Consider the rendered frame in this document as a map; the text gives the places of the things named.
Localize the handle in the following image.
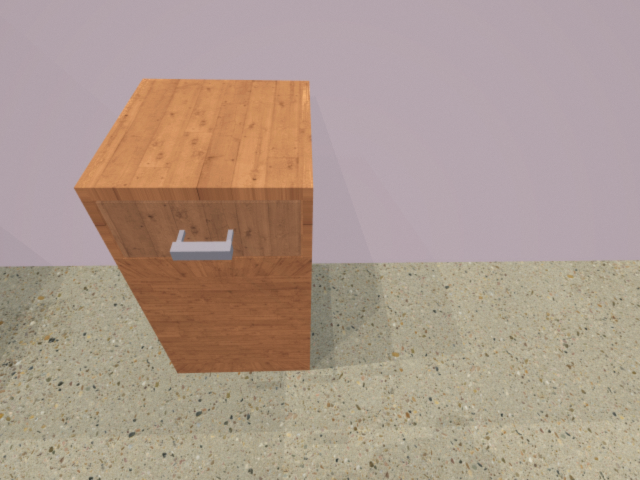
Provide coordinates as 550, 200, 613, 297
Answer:
170, 230, 234, 260

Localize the drawer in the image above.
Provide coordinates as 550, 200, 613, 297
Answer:
96, 200, 301, 257

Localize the cabinet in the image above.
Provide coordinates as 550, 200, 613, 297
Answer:
74, 79, 313, 373

